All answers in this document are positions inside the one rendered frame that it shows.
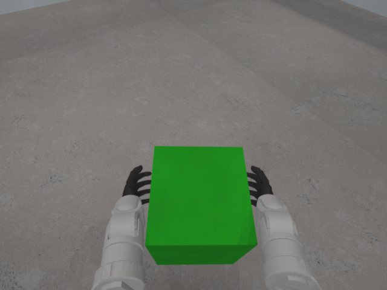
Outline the right robot hand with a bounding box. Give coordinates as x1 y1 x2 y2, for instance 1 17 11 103
247 166 273 207

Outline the carton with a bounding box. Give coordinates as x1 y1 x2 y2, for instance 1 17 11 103
145 146 258 265

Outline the left robot forearm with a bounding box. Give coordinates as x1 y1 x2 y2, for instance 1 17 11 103
91 195 145 290

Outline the right robot forearm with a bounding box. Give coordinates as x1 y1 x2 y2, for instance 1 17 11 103
256 194 322 290

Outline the left robot hand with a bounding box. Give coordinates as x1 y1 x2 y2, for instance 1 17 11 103
122 166 152 205

